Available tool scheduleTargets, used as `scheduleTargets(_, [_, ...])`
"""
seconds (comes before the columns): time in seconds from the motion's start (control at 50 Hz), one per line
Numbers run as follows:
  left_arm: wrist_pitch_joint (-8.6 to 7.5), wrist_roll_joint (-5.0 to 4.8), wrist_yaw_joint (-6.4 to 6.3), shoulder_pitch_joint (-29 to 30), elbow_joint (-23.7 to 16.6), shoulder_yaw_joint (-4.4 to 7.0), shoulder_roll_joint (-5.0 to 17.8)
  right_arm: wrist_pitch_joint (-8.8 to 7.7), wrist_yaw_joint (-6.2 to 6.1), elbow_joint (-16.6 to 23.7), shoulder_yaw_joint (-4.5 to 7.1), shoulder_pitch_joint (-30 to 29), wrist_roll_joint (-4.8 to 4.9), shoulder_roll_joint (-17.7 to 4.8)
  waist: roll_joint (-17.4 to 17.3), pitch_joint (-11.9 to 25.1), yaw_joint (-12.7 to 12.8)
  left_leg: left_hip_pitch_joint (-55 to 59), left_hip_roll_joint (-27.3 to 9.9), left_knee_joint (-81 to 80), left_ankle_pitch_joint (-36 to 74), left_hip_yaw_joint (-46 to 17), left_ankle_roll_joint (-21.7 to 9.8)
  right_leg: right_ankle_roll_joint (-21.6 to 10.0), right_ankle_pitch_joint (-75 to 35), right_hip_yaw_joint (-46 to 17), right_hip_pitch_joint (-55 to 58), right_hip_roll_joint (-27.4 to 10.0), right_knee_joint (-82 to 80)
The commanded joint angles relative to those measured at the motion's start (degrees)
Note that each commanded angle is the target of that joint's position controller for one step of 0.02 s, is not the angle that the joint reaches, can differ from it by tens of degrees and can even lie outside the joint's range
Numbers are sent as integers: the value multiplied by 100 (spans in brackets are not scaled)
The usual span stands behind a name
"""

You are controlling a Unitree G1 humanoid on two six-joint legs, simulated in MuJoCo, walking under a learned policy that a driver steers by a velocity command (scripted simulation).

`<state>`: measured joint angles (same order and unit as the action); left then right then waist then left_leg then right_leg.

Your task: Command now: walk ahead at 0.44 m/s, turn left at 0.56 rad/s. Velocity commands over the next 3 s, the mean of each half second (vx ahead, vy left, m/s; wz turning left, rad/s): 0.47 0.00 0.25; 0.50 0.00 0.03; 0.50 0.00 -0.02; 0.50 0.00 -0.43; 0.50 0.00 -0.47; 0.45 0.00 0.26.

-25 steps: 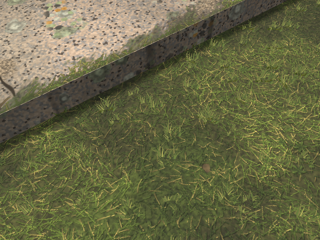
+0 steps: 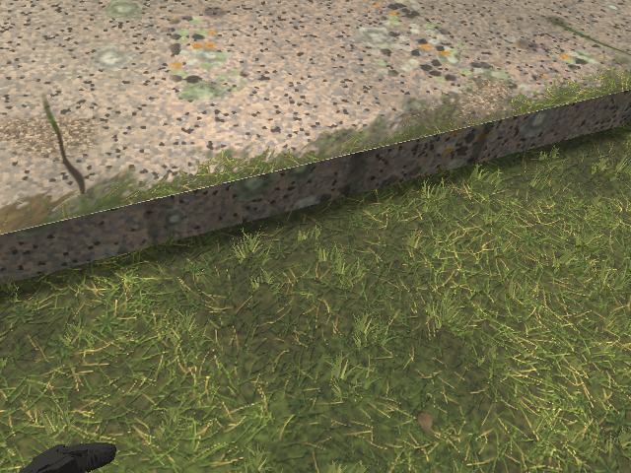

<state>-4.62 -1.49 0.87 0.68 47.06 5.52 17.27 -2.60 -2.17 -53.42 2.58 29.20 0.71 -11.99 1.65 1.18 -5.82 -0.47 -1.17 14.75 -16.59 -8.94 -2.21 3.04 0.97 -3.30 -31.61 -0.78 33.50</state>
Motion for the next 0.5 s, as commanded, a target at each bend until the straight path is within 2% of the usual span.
scheduleTargets(0.02, [-220, -45, 89, 1343, -738, -69, 197, 9, -24, 204, 294, 274, 60, -1139, -1177, -790, -156, -194, -1023, -289, 285, -1114, -849, 18, 247, 172, -293, 153, -603])
scheduleTargets(0.08, [-293, -47, 115, 745, -598, -25, 432, 52, -9, 249, 344, 75, 82, -1183, -1452, -582, 157, -235, -1166, 45, 1299, -1175, -746, -182, 362, 294, 733, 176, -890])
scheduleTargets(0.1, [-312, -11, 90, 214, -433, 45, 580, 52, -7, 292, 328, -40, 70, -1123, -1411, -321, 432, -237, -1013, 497, 2193, -1031, -634, -354, 358, 374, 1416, 242, -1098])
scheduleTargets(0.12, [-329, 40, 49, -601, -209, 146, 825, 39, 13, 375, 296, -165, 12, -1021, -1229, 291, 794, -505, -710, 1432, 2847, -734, -463, -613, 298, 206, 2597, 22, -1035])
scheduleTargets(0.14, [-317, 132, 9, -1780, -26, 222, 1201, 13, 16, 579, 209, -328, -118, -790, -443, 1342, 1274, -1571, -336, 3173, 1817, -396, -272, -1017, 418, -905, 4408, -1039, -683])
scheduleTargets(0.16, [-227, 144, 77, -2303, 272, 320, 1559, -104, 33, 687, 76, 392, 49, -219, 1903, 1973, 907, -3501, 523, 4910, -1432, 61, 90, -1830, 1871, -3554, 5794, -2193, -1498])
scheduleTargets(0.18, [-238, 77, 112, -2051, 241, 137, 890, -176, 16, 547, 203, 208, 207, -820, 1323, 1250, 985, -4169, 196, 5728, -1521, -291, 49, -1746, 2592, -3814, 5279, -2126, -1904])
scheduleTargets(0.2, [-230, 54, 91, -1660, 186, 46, 557, -215, 41, 654, 271, -438, 233, -1097, 768, 446, 1002, -4388, -27, 5821, -1022, -187, -23, -1554, 2180, -2825, 4529, -1888, -1909])
scheduleTargets(0.22, [-208, 94, 81, -1349, 147, 4, 472, -230, 46, 682, 262, -735, 173, -1035, 254, 119, 866, -4151, -254, 5666, -590, 4, -35, -1469, 1493, -2141, 3844, -1626, -1979])
scheduleTargets(0.24, [-184, 132, 73, -1198, 154, -34, 341, -245, 62, 747, 280, -981, 87, -976, 147, -134, 790, -4050, -387, 5390, -343, 120, -20, -1481, 973, -1735, 3358, -1443, -2106])
scheduleTargets(0.26, [-184, 192, 53, -1165, 191, -76, 280, -238, 95, 801, 283, -1014, 62, -875, 313, -142, 657, -3810, -537, 5189, -188, 182, -21, -1479, 675, -1438, 3067, -1325, -2220])
scheduleTargets(0.3, [-188, 154, 29, -1256, 289, -88, 288, -207, 142, 886, 236, -1102, 62, -649, 438, -219, 577, -3718, -633, 4757, -154, 368, 45, -1574, 284, -1138, 2793, -1278, -2447])
scheduleTargets(0.34, [-186, 96, -14, -1348, 362, -52, 488, -202, 169, 1090, 174, -1533, -2, -558, 318, -424, 609, -3861, -681, 4050, 66, 535, 166, -1655, -47, -896, 2593, -1322, -2647])
scheduleTargets(0.38, [-148, 75, -48, -1397, 387, -19, 652, -224, 229, 1238, 102, -1968, -37, -486, 281, -479, 689, -3641, -628, 3184, 742, 686, 205, -1572, -222, -501, 2413, -1169, -2710])
scheduleTargets(0.42, [-121, 39, -53, -1515, 419, -8, 749, -239, 294, 1337, 65, -2353, -7, -507, 285, -495, 787, -3206, -447, 2446, 1391, 864, 191, -1438, -310, -186, 2248, -1019, -2711])
scheduleTargets(0.46, [-102, -22, -54, -1774, 516, -2, 826, -229, 342, 1459, 68, -2671, 31, -611, 282, -506, 861, -2976, -340, 2075, 1716, 894, 147, -1361, -318, -160, 2388, -1133, -2683])
scheduleTargets(0.5, [-54, -60, -64, -1923, 610, 7, 881, -215, 375, 1576, 96, -2853, 41, -740, 261, -545, 815, -2938, -293, 1813, 1622, 842, 25, -1265, -467, -153, 2757, -1328, -2528])
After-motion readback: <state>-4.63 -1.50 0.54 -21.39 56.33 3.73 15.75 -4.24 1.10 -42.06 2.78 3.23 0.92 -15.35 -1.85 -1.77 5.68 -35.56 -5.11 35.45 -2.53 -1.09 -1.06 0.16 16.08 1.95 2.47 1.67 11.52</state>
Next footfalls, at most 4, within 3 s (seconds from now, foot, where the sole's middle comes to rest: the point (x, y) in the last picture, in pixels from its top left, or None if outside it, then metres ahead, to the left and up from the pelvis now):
0.12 right None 0.20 -0.15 -0.79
0.58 left None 0.48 0.14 -0.79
1.10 right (277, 364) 0.77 -0.03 -0.79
1.60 left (196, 288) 0.99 0.16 -0.79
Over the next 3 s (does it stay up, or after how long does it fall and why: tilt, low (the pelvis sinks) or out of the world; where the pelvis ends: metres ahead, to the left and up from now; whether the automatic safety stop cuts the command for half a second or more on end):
stays up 1.63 -0.27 0.15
